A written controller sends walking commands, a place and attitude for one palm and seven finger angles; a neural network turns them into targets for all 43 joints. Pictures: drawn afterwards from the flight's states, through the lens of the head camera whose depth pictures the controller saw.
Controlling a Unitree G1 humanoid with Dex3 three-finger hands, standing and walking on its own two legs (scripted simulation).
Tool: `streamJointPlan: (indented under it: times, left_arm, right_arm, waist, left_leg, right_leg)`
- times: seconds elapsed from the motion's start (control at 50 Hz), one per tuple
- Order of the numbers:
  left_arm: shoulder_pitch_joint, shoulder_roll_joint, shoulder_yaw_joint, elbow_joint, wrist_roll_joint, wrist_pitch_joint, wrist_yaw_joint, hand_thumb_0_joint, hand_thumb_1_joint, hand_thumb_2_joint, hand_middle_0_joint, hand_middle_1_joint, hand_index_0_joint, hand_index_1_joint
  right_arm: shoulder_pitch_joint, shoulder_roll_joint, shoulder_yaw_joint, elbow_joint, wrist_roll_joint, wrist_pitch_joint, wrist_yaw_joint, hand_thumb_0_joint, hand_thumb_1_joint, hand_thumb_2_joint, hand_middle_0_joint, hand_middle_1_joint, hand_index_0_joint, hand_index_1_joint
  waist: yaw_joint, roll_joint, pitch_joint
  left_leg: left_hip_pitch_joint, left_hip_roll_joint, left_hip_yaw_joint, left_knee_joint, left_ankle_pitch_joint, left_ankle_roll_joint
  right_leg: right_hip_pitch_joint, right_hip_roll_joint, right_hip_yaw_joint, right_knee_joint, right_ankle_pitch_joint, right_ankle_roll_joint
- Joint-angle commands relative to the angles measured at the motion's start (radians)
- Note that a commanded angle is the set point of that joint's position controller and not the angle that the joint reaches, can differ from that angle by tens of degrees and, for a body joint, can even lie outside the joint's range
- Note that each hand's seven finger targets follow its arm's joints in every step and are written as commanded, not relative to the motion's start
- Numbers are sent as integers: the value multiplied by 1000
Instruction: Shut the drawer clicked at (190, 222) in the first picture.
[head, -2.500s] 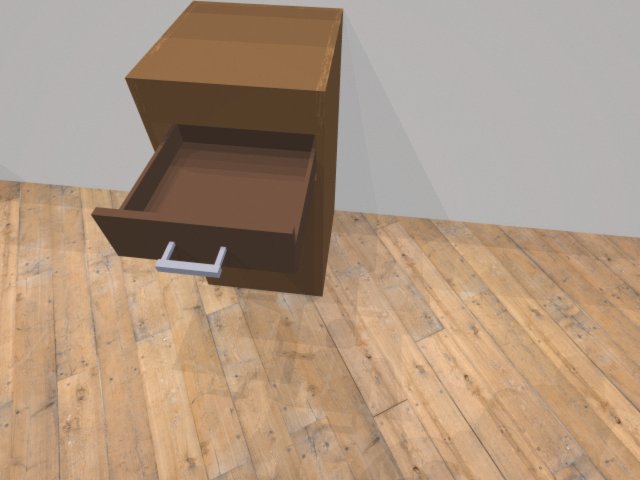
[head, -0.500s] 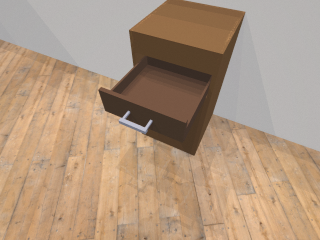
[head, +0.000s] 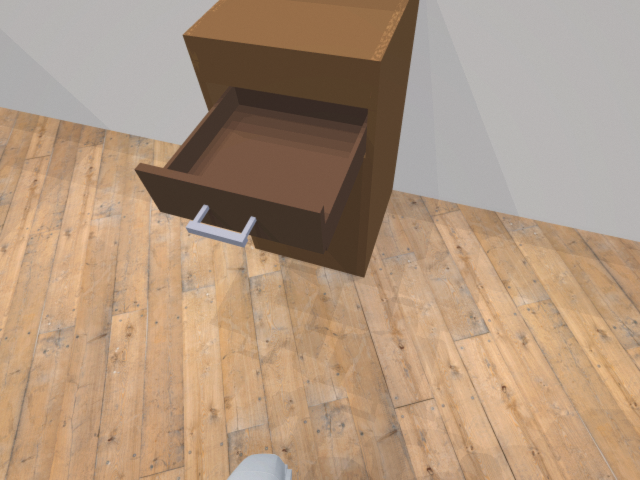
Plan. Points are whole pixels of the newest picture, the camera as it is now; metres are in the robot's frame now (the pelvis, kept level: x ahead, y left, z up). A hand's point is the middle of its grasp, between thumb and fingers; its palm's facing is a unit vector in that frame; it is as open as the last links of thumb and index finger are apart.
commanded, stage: turn to face it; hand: left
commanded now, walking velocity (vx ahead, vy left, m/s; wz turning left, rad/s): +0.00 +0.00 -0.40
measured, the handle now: (221, 225) +0.54 +0.25 -0.12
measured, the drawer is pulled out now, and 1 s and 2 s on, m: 0.30 0.30 0.30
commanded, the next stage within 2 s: take the last steps up to it in 0.28 s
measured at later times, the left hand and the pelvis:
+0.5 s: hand out of the picture +0.12 +0.21 -0.17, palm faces -0.13 -0.97 -0.21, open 7.4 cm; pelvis +0.02 +0.02 +0.01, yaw -11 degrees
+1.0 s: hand (218, 440) +0.18 +0.18 -0.17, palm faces -0.17 -0.96 -0.21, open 7.4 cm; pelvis +0.12 +0.00 +0.00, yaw -12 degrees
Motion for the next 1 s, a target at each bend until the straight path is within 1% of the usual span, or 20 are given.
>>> streamJointPlan:
  times: [0.0,0.22,0.3,0.32,0.34,0.36,0.38,0.42,0.5,0.54,0.56,0.58,0.6,0.62,0.7,0.8,0.84,0.86,0.9,0.98]
  left_arm:
    - [94,162,36,-40,-6,-20,25,0,900,900,-200,-300,-200,-300]
    - [75,182,40,-72,5,-15,20,0,900,900,-200,-300,-200,-300]
    - [25,171,36,-75,-6,-17,16,0,900,900,-200,-300,-200,-300]
    - [20,138,32,-83,-13,-18,15,0,900,900,-200,-300,-200,-300]
    - [41,97,23,-91,-20,-19,7,0,900,900,-200,-300,-200,-300]
    - [32,89,15,-104,-23,-23,2,0,900,900,-200,-300,-200,-300]
    - [24,81,9,-119,-13,-28,0,0,900,900,-200,-300,-200,-300]
    - [15,83,13,-83,-4,-15,-9,0,900,900,-200,-300,-200,-300]
    - [-13,39,-17,-71,-5,-34,-23,0,900,900,-200,-300,-200,-300]
    - [59,55,-14,-34,-5,-44,-22,0,900,900,-200,-300,-200,-300]
    - [105,115,-2,-16,-1,-52,-15,0,900,900,-200,-300,-200,-300]
    - [152,213,19,1,2,-53,-5,0,900,900,-200,-300,-200,-300]
    - [170,253,25,3,3,-46,-7,0,900,900,-200,-300,-200,-300]
    - [140,220,24,-2,2,-56,0,0,900,900,-200,-300,-200,-300]
    - [90,167,17,6,1,-68,8,0,900,900,-200,-300,-200,-300]
    - [65,128,11,25,-9,-64,2,0,900,900,-200,-300,-200,-300]
    - [54,42,-12,-4,-13,-58,-4,0,900,900,-200,-300,-200,-300]
    - [33,27,-20,-27,-5,-58,-2,0,900,900,-200,-300,-200,-300]
    - [-39,32,-22,-31,-9,-59,-8,0,900,900,-200,-300,-200,-300]
    - [139,12,-36,58,-13,-63,-6,0,900,900,-200,-300,-200,-300]
  right_arm:
    - [-54,-51,-12,-105,0,-40,-4,0,-900,-900,200,300,200,300]
    - [-99,-48,-7,-143,11,-41,3,0,-900,-900,200,300,200,300]
    - [17,-51,-4,-118,11,-57,-5,0,-900,-900,200,300,200,300]
    - [57,-75,-7,-110,7,-69,-10,0,-900,-900,200,300,200,300]
    - [72,-151,-17,-111,-7,-76,-14,0,-900,-900,200,300,200,300]
    - [86,-184,-19,-126,-19,-72,-17,0,-900,-900,200,300,200,300]
    - [70,-184,-13,-143,-27,-67,-8,0,-900,-900,200,300,200,300]
    - [55,-129,8,-131,-33,-72,-7,0,-900,-900,200,300,200,300]
    - [115,-132,8,-90,-33,-79,3,0,-900,-900,200,300,200,300]
    - [117,-114,13,-65,-17,-78,9,0,-900,-900,200,300,200,300]
    - [113,-75,18,-67,-6,-81,15,0,-900,-900,200,300,200,300]
    - [106,-48,21,-92,-5,-81,25,0,-900,-900,200,300,200,300]
    - [73,-66,13,-107,-17,-77,36,0,-900,-900,200,300,200,300]
    - [53,-63,8,-93,-14,-80,33,0,-900,-900,200,300,200,300]
    - [80,-18,12,-55,-4,-83,46,0,-900,-900,200,300,200,300]
    - [252,-27,21,17,-12,-105,39,0,-900,-900,200,300,200,300]
    - [407,-150,-5,49,-31,-105,16,0,-900,-900,200,300,200,300]
    - [407,-156,-6,38,-30,-92,15,0,-900,-900,200,300,200,300]
    - [324,-96,13,23,-27,-97,13,0,-900,-900,200,300,200,300]
    - [140,-78,33,-3,-12,-100,2,0,-900,-900,200,300,200,300]
  waist:
    - [20,-138,-165]
    - [12,-137,-117]
    - [-48,-122,-134]
    - [-62,-44,-153]
    - [-56,157,-153]
    - [-55,229,-138]
    - [-43,138,-100]
    - [-27,237,-113]
    - [-27,116,-140]
    - [10,50,-143]
    - [29,-79,-128]
    - [44,-244,-80]
    - [65,-208,-57]
    - [54,-240,-40]
    - [16,-194,-44]
    - [-58,-64,-89]
    - [-108,241,-142]
    - [-107,169,-100]
    - [-83,206,-45]
    - [35,-25,-130]
  left_leg:
    - [-183,-4,-43,112,28,-18]
    - [-43,-39,-35,-150,57,4]
    - [200,-51,-36,-470,237,20]
    - [318,17,-96,-581,292,44]
    - [384,207,-305,-630,367,126]
    - [304,368,-443,-708,421,237]
    - [155,377,-437,-708,287,276]
    - [174,246,-313,-705,333,237]
    - [208,168,-181,-655,388,198]
    - [114,86,-98,-561,266,136]
    - [-26,3,-34,-445,124,82]
    - [-154,-69,58,-304,-9,35]
    - [-155,-47,46,-181,-100,31]
    - [-187,-22,-7,-103,-62,35]
    - [-98,6,7,-208,27,36]
    - [300,-27,52,-557,310,47]
    - [424,273,-328,-681,316,228]
    - [328,317,-402,-724,157,290]
    - [257,274,-333,-720,231,283]
    - [109,113,-62,-537,496,145]
  right_leg:
    - [265,-280,364,-222,687,-132]
    - [161,-249,414,-281,495,-132]
    - [40,-193,387,-211,449,-57]
    - [-57,-136,346,-154,359,-16]
    - [-193,-12,222,-27,114,42]
    - [-209,18,82,170,-214,85]
    - [-165,-18,81,270,-230,91]
    - [-170,-31,48,361,-199,81]
    - [-34,-36,-60,96,-141,66]
    - [164,-36,-60,-163,32,63]
    - [278,-149,135,-289,-37,23]
    - [300,-361,381,-397,-123,-67]
    - [222,-449,450,-434,-172,-140]
    - [217,-420,471,-411,-101,-166]
    - [215,-362,219,-338,309,-134]
    - [-2,-218,51,-163,162,-18]
    - [-227,-40,-123,234,-234,53]
    - [-273,-47,-72,374,-320,37]
    - [-307,-128,-28,406,-240,29]
    - [130,-102,-58,-161,96,67]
